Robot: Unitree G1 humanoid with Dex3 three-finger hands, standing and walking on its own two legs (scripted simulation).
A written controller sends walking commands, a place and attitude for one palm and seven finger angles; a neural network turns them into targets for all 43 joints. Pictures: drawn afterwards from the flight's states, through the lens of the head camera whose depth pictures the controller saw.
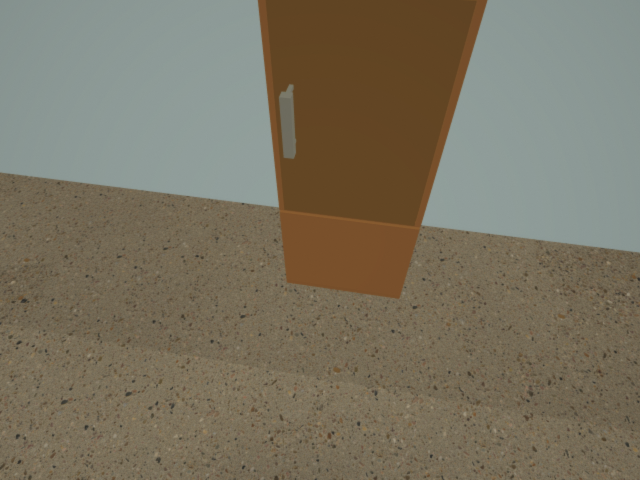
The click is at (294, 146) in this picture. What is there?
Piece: cupboard door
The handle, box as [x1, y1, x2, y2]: [279, 84, 295, 158]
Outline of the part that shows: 289,84 286,91 282,91 279,96 283,155 284,157 293,158 295,153 292,101 293,85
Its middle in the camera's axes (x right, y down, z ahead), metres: -0.07 -0.28 +0.91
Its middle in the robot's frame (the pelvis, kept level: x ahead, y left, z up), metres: +0.86 +0.12 -0.03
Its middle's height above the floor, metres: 0.75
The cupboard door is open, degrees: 0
